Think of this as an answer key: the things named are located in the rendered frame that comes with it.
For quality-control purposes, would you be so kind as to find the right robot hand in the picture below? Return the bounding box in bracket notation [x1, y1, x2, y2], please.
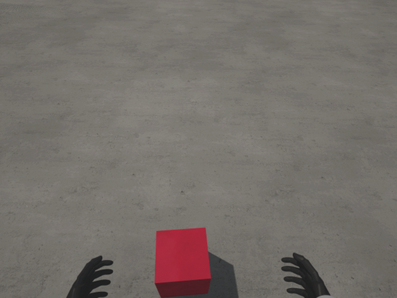
[281, 253, 330, 298]

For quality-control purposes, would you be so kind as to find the carton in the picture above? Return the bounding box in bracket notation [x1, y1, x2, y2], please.
[154, 228, 211, 298]

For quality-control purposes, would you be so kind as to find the left robot hand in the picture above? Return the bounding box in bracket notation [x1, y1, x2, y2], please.
[66, 256, 113, 298]

